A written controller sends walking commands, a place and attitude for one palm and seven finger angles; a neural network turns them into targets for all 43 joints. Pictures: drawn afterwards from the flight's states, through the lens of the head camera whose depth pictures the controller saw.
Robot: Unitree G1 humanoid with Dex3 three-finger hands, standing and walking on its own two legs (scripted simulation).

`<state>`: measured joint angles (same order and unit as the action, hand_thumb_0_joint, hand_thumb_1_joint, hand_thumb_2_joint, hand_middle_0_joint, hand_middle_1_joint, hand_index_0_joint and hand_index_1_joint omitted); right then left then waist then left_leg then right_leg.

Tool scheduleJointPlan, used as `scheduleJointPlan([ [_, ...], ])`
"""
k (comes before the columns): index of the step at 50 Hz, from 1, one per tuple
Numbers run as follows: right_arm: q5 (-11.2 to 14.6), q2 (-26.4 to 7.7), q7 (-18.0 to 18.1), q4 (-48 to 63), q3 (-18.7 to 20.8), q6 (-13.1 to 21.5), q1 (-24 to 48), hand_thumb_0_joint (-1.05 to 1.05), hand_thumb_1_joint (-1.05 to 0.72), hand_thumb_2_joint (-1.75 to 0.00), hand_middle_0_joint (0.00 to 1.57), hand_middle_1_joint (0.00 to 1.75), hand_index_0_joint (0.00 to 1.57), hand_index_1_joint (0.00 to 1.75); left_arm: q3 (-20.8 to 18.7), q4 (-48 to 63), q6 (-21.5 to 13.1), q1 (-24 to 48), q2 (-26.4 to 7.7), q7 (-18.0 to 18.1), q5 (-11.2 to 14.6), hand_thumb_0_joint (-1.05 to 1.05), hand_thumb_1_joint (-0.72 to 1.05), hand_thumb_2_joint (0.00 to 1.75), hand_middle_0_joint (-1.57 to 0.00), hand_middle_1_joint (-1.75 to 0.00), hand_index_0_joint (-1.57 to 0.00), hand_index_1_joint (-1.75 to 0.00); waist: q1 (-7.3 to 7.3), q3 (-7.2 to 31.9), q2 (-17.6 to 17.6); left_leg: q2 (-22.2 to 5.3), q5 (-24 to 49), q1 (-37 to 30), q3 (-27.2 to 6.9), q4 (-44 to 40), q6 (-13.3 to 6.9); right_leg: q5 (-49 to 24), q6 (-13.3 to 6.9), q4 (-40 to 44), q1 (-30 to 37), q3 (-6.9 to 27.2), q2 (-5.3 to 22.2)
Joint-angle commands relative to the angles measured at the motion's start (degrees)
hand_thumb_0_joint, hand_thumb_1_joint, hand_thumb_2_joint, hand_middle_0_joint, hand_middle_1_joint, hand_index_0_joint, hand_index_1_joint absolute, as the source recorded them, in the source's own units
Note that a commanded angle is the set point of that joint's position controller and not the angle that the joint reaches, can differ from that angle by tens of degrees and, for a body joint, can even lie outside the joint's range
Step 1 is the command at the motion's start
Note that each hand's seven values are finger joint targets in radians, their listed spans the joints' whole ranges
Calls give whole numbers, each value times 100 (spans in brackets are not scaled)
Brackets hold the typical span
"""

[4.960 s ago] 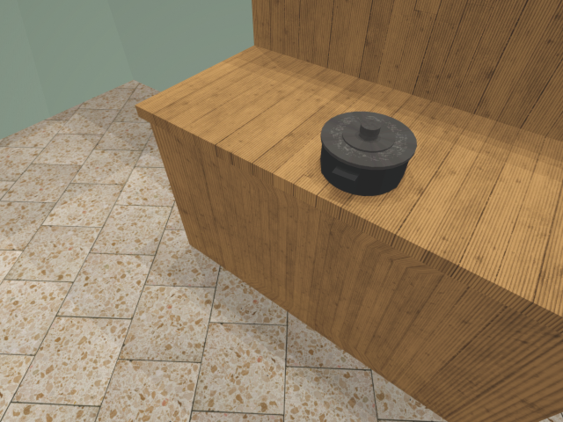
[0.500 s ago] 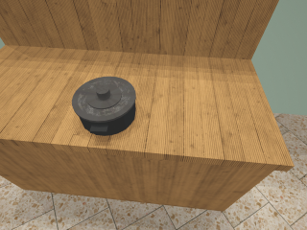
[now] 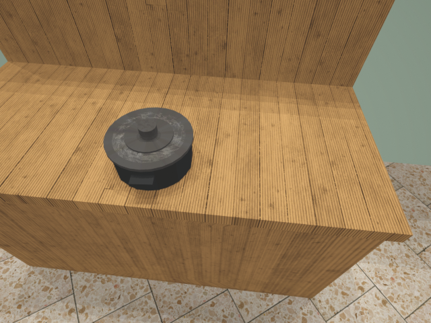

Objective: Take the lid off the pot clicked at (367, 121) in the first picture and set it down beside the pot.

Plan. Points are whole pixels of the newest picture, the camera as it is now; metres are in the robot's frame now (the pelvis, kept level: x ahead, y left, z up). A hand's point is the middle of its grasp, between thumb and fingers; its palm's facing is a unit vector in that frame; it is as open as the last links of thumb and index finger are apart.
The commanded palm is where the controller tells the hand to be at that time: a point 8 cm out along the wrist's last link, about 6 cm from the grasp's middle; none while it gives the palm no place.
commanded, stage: shuffle to correct the standing spot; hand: left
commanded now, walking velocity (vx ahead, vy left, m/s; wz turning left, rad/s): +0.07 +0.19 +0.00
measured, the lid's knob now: (147, 128) +0.51 +0.20 +0.06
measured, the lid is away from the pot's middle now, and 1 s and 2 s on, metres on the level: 0.00 0.00 0.00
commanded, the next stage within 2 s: come to a stop and stand still in 0.44 s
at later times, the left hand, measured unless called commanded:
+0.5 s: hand out of the picture +0.01 +0.24 -0.19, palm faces +0.06 -0.97 -0.24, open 7.4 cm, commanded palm none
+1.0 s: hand out of the picture +0.05 +0.25 -0.18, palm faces +0.04 -0.98 -0.20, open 7.3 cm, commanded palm none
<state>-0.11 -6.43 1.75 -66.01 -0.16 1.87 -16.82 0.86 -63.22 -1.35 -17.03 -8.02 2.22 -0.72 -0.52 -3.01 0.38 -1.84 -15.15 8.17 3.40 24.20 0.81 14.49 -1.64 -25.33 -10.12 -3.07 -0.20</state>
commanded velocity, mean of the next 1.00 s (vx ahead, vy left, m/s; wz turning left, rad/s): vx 0.03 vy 0.05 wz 0.00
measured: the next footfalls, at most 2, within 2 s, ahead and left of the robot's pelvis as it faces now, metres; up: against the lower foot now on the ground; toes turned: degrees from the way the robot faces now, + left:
right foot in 0.90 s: +0.05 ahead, -0.06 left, +0.00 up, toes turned -2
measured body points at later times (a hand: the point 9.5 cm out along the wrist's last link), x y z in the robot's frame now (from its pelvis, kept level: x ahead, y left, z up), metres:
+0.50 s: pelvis +0.02 +0.06 -0.01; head +0.05 +0.06 +0.44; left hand +0.01 +0.29 -0.17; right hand +0.02 -0.17 -0.17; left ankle -0.02 +0.13 -0.74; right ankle -0.01 -0.10 -0.74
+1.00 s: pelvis +0.04 +0.08 +0.00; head +0.06 +0.09 +0.44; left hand +0.05 +0.31 -0.17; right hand +0.03 -0.14 -0.16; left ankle -0.02 +0.13 -0.74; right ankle +0.01 -0.05 -0.74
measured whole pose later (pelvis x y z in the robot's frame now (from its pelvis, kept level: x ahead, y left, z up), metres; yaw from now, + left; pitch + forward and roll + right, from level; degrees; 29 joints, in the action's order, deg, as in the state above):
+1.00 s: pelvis +0.04 +0.08 +0.00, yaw +1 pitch -1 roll -1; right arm 0.3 -7.1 2.9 -65.0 0.4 1.6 -15.7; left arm 0.1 -61.3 0.4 -14.7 -8.8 3.5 -0.4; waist -0.1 -4.0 0.6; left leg 4.6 -18.8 4.1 4.5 23.6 -5.8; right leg 16.5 1.7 -26.5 -8.7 -3.1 2.4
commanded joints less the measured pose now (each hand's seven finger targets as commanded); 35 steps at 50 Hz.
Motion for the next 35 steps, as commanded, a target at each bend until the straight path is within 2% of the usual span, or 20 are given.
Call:
scheduleJointPlan([
  [1,-39,-471,22,148,64,-24,-533,0,-90,-90,20,30,20,30,-186,184,-41,-510,-641,40,-2,0,90,90,-20,-30,-20,-30,-30,-177,-112,-339,570,294,-326,-252,-168,-717,-250,536,-158,834,833],
  [6,-67,-506,-10,304,100,-105,-534,0,-90,-90,20,30,20,30,-291,296,6,-494,-830,50,-23,0,90,90,-20,-30,-20,-30,-73,-172,216,-177,154,591,-183,14,-128,-236,-413,637,-129,1104,1115],
  [7,-64,-515,-10,353,106,-125,-503,0,-90,-90,20,30,20,30,-309,321,19,-495,-902,43,-17,0,90,90,-20,-30,-20,-30,-98,-149,404,-147,98,632,-161,84,-132,-232,-436,686,-89,1134,1155],
  [9,-68,-527,-23,421,123,-139,-525,0,-90,-90,20,30,20,30,-358,362,36,-483,-934,55,-27,0,90,90,-20,-30,-20,-30,-74,-211,518,-91,-13,720,-121,206,-110,-125,-511,701,-176,1274,1294],
  [11,-77,-537,-34,447,126,-136,-600,0,-90,-90,20,30,20,30,-381,436,65,-392,-938,58,-36,0,90,90,-20,-30,-20,-30,-47,-222,399,-112,92,590,-145,130,-130,-68,-497,564,-353,1152,1256],
  [13,-82,-615,-36,492,140,-124,-588,0,-90,-90,20,30,20,30,-387,509,91,-326,-901,55,-39,0,90,90,-20,-30,-20,-30,-44,-249,78,-212,326,473,-262,29,-200,-19,-425,323,-541,963,1099],
  [16,-89,-770,-22,554,159,-91,-680,0,-90,-90,20,30,20,30,-364,570,115,-341,-711,57,-60,0,90,90,-20,-30,-20,-30,-55,-86,-587,-590,968,259,-713,-200,-461,100,-268,-322,-677,397,678],
  [17,-77,-828,-15,580,163,-93,-653,0,-90,-90,20,30,20,30,-339,578,122,-351,-684,52,-52,0,90,90,-20,-30,-20,-30,-95,5,-634,-700,1202,194,-875,-262,-596,181,-207,-450,-644,206,554],
  [19,-74,-892,0,662,173,-98,-575,0,-90,-90,20,30,20,30,-309,545,120,-443,-593,62,-55,0,90,90,-20,-30,-20,-30,-141,-19,-694,-737,1450,236,-941,-246,-710,320,-188,-597,-641,142,503],
  [22,-66,-849,0,782,162,-102,-420,0,-90,-90,20,30,20,30,-324,493,84,-624,-742,76,-32,0,90,90,-20,-30,-20,-30,-254,29,-83,-499,1614,448,-718,149,-599,-454,-338,-308,-260,581,802],
  [24,-71,-795,-14,888,171,-112,-372,0,-90,-90,20,30,20,30,-392,480,64,-699,-956,98,-43,0,90,90,-20,-30,-20,-30,-213,13,497,-152,1092,810,-301,515,-339,-1070,-538,-54,70,1137,1329],
  [25,-71,-756,-23,916,164,-118,-376,0,-90,-90,20,30,20,30,-433,509,75,-683,-1085,102,-47,0,90,90,-20,-30,-20,-30,-183,35,724,-19,817,910,-183,645,-260,-1282,-615,6,188,1277,1513],
  [27,-71,-726,-35,925,169,-133,-381,0,-90,-90,20,30,20,30,-479,602,109,-568,-1202,102,-51,0,90,90,-20,-30,-20,-30,-143,-59,840,41,569,911,-130,597,-225,-1354,-637,-5,96,1200,1584],
  [28,-77,-731,-38,923,162,-105,-408,0,-90,-90,20,30,20,30,-462,644,124,-460,-1117,105,-55,0,90,90,-20,-30,-20,-30,-53,-49,724,-37,816,586,-209,320,-243,-1417,-526,-207,-155,984,1433],
  [29,-86,-790,-26,822,160,-59,-568,0,-90,-90,20,30,20,30,-404,713,146,-262,-930,104,-50,0,90,90,-20,-30,-20,-30,59,-9,225,-312,1788,71,-505,-41,-321,-1402,-308,-674,-474,521,1024],
  [30,-88,-905,4,701,179,-8,-814,0,-90,-90,20,30,20,30,-314,758,159,-208,-647,110,-36,0,90,90,-20,-30,-20,-30,92,186,-475,-737,3485,-485,-1064,-108,-495,-605,-60,-1165,-795,91,603],
  [31,-60,-928,53,630,171,17,-970,0,-90,-90,20,30,20,30,-251,754,178,-169,-488,134,-10,0,90,90,-20,-30,-20,-30,129,204,-994,-1066,5437,-971,-1406,-303,-599,1051,148,-1669,-1248,-50,370],
  [32,-41,-916,96,562,148,26,-962,0,-90,-90,20,30,20,30,-232,733,208,-169,-542,146,5,0,90,90,-20,-30,-20,-30,99,268,-1037,-1239,6433,-1163,-1489,-280,-775,1699,201,-2232,-1370,143,350],
  [33,-41,-894,131,571,141,30,-837,0,-90,-90,20,30,20,30,-244,676,229,-203,-535,150,17,0,90,90,-20,-30,-20,-30,46,317,-840,-1303,6434,-1091,-1368,-255,-860,1866,193,-2597,-1332,296,420],
  [35,-60,-817,134,632,133,42,-484,0,-90,-90,20,30,20,30,-257,602,242,-195,-510,136,9,0,90,90,-20,-30,-20,-30,-87,115,-484,-1227,5723,-630,-1151,-327,-994,1565,200,-2655,-1111,361,534],
])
